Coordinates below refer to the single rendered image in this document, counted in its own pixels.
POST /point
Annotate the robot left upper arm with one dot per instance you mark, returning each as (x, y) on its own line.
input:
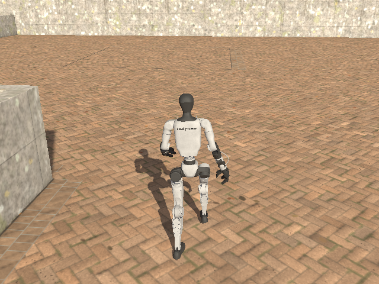
(167, 134)

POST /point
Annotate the robot right forearm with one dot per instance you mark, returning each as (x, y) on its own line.
(218, 158)

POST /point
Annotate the robot right upper arm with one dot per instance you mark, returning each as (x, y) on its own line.
(206, 124)

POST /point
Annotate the robot right hand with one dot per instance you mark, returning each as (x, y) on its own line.
(225, 176)

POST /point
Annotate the robot left shin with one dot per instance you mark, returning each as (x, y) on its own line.
(177, 225)

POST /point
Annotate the robot left hand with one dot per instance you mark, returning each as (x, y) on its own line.
(171, 150)

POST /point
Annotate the robot left thigh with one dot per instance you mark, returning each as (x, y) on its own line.
(178, 191)

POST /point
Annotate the robot left forearm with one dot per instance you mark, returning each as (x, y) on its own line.
(163, 151)

